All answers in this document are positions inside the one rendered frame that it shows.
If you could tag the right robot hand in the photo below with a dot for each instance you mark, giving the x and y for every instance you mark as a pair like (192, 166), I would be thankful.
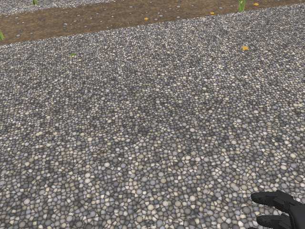
(284, 203)

